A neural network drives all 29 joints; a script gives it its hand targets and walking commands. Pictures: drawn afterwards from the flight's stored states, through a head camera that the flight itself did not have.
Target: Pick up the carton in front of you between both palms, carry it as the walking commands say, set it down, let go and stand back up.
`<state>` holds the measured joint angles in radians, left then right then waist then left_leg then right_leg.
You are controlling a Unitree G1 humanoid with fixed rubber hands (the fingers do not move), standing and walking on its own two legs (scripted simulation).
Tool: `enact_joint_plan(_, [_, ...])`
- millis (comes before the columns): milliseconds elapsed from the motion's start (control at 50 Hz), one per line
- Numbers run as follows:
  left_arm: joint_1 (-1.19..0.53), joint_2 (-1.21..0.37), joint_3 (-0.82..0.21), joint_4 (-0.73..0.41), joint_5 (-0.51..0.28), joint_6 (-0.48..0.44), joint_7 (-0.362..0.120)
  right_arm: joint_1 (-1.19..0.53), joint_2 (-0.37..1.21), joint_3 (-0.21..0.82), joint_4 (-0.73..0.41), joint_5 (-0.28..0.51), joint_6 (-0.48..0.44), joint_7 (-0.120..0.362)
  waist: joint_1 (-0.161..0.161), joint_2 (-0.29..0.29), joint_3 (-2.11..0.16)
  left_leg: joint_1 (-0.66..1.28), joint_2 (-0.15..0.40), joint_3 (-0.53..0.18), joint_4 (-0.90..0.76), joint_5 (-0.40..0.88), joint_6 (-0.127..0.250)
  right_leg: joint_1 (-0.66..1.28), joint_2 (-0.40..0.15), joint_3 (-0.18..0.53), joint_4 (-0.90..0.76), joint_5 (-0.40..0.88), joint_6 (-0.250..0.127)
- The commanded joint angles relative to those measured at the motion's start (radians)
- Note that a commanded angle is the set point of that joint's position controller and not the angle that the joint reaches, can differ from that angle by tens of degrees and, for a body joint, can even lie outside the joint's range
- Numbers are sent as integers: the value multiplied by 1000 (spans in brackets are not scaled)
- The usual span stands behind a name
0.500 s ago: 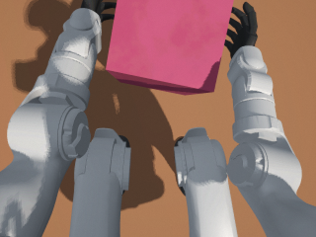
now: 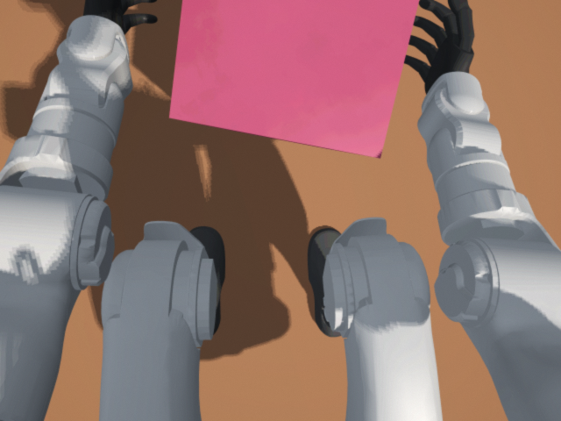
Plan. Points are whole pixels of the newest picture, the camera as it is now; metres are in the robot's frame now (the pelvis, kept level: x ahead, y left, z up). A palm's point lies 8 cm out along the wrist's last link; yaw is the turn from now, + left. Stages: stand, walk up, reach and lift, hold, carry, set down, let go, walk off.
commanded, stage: set down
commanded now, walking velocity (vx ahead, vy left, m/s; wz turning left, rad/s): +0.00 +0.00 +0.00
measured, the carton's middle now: (284, 58) +0.51 -0.01 -0.24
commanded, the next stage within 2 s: let go in 1.12 s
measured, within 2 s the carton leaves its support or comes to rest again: neither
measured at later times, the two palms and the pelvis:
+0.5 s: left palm out of the picture +0.55 +0.18 -0.04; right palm out of the picture +0.50 -0.19 -0.03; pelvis +0.01 +0.00 +0.08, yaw +0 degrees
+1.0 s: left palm out of the picture +0.55 +0.20 +0.11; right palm out of the picture +0.50 -0.20 +0.11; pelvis +0.03 +0.01 +0.21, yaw +0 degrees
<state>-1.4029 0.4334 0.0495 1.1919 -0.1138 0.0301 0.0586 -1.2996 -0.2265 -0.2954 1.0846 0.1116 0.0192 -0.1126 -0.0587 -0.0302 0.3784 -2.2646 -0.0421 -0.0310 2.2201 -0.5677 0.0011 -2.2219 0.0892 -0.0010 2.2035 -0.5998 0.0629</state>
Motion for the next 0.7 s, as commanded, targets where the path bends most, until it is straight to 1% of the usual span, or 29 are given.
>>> enact_joint_plan(0, [-343, 93, -80, -181, -106, -37, -2, -215, -138, 80, -122, 95, -43, -15, -48, 128, -1213, 642, 29, -16, -134, 396, -28, 437, -47, -54, -142, 428, 4])
enact_joint_plan(40, [-321, 116, -95, -196, -138, -31, -5, -188, -154, 98, -156, 123, -38, -25, -55, 134, -1299, 695, 32, -10, -135, 402, -27, 487, -50, -60, -148, 436, 1])
enact_joint_plan(100, [-280, 137, -85, -208, -143, -12, -4, -146, -163, 107, -216, 142, -22, -39, -54, 145, -1392, 778, 32, 5, -149, 387, -21, 525, -45, -72, -176, 416, -1])
enact_joint_plan(140, [-255, 143, -65, -229, -126, 5, -1, -130, -161, 106, -271, 142, -7, -48, -44, 146, -1455, 805, 25, 21, -170, 363, -16, 567, -39, -80, -200, 400, -3])
enact_joint_plan(220, [-220, 157, 2, -305, -66, 45, 3, -99, -127, 98, -403, 123, 38, -66, -16, 122, -1549, 812, 5, 56, -242, 310, 0, 662, -17, -89, -269, 374, -7])
enact_joint_plan(240, [-207, 157, 21, -307, -48, 56, 3, -87, -114, 93, -416, 114, 52, -70, -10, 115, -1537, 796, 1, 63, -265, 292, 4, 667, -12, -88, -290, 360, -7])
enact_joint_plan(300, [-164, 131, 63, -264, -7, 74, -6, -43, -71, 71, -388, 73, 80, -72, -7, 93, -1384, 698, -3, 67, -331, 230, 12, 615, -9, -81, -353, 303, -2])
enact_joint_plan(360, [-136, 93, 90, -214, 21, 66, -24, -13, -40, 40, -345, 28, 80, -60, -16, 84, -1260, 622, -2, 57, -379, 205, 12, 554, -10, -74, -402, 282, 5])
enact_joint_plan(460, [-121, 71, 104, -195, 45, 55, -40, 12, -30, 6, -335, -9, 73, -46, -31, 102, -1282, 653, -8, 51, -460, 217, 3, 556, -8, -79, -475, 299, 6])
enact_joint_plan(540, [-113, 74, 105, -240, 55, 67, -45, 31, -36, -1, -378, -7, 81, -41, -34, 131, -1382, 759, -15, 54, -526, 251, -4, 598, -7, -89, -537, 318, 5])
enact_joint_plan(680, [-81, 78, 112, -381, 70, 110, -58, 78, -56, -5, -489, 2, 111, -25, -34, 164, -1536, 976, -27, 56, -645, 353, -14, 688, 0, -105, -656, 375, 3])
